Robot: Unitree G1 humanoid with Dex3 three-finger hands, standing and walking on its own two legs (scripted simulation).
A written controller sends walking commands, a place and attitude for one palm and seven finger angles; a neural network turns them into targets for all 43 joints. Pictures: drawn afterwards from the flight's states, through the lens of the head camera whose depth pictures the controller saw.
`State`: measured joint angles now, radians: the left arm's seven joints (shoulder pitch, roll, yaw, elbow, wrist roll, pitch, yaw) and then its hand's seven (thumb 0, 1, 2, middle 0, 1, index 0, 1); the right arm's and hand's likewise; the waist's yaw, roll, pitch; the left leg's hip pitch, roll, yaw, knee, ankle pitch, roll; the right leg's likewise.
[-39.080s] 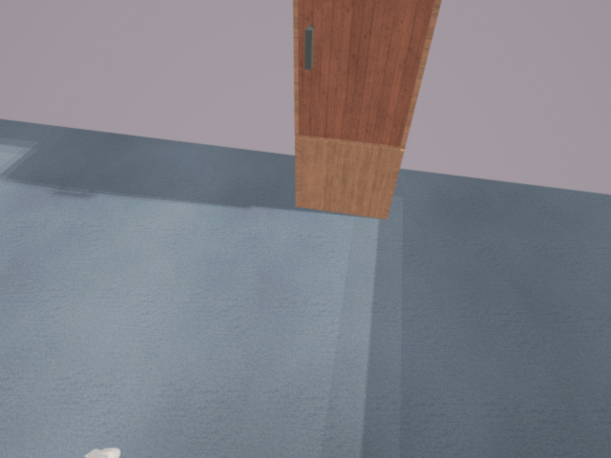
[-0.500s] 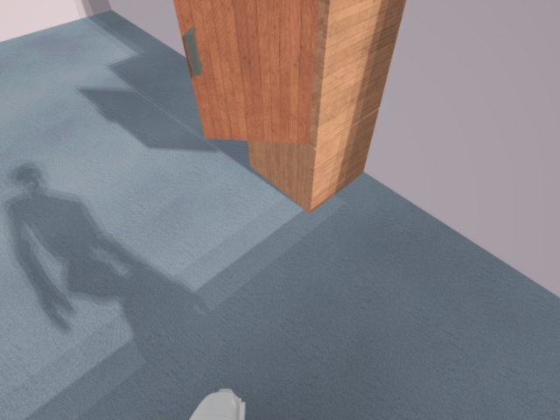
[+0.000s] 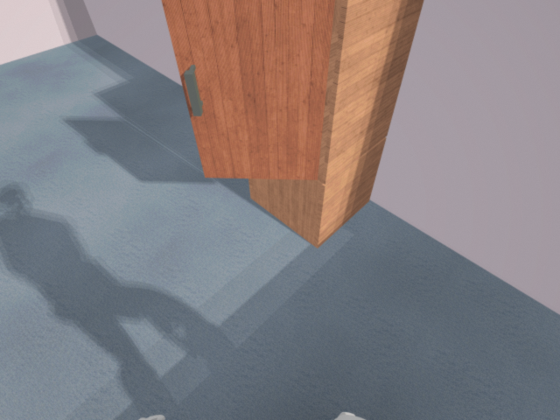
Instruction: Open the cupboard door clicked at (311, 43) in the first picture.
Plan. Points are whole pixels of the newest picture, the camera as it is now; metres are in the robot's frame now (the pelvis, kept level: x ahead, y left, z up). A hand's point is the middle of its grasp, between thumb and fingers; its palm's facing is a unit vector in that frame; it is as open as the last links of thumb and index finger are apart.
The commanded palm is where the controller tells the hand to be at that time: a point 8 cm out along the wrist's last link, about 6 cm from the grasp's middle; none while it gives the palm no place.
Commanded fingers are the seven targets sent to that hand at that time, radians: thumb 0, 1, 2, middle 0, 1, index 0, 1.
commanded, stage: take the last steps up to it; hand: left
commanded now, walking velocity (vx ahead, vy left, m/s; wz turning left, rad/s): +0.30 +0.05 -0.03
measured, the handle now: (195, 90) +0.90 +0.28 +0.00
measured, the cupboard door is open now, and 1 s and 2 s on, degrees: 42 42 42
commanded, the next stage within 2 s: come to a stop and stand still in 0.62 s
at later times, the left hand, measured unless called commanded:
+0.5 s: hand out of the picture +0.12 +0.19 -0.18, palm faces +0.12 -0.98 -0.15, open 7.3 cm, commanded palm none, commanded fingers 0.00 0.90 0.90 -0.20 -0.30 -0.20 -0.30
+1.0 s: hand (186, 286) +0.40 +0.23 -0.17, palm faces -0.03 -0.97 -0.23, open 7.3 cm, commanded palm none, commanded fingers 0.00 0.90 0.90 -0.20 -0.30 -0.20 -0.30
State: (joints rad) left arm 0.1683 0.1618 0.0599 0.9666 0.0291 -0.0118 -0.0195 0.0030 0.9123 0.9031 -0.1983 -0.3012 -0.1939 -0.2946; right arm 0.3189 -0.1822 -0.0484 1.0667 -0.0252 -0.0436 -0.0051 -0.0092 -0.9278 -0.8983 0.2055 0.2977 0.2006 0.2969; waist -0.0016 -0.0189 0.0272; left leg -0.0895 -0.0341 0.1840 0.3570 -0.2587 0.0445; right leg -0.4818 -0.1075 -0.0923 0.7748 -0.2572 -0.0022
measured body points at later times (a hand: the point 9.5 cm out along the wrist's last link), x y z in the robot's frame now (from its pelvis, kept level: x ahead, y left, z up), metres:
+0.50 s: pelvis +0.20 +0.03 -0.01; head +0.22 +0.04 +0.44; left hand +0.11 +0.24 -0.17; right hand +0.28 -0.21 -0.15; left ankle +0.30 +0.14 -0.73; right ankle +0.09 -0.10 -0.74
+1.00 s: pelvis +0.32 +0.04 -0.01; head +0.34 +0.03 +0.44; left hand +0.40 +0.28 -0.15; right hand +0.30 -0.17 -0.17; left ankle +0.30 +0.15 -0.74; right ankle +0.33 -0.07 -0.74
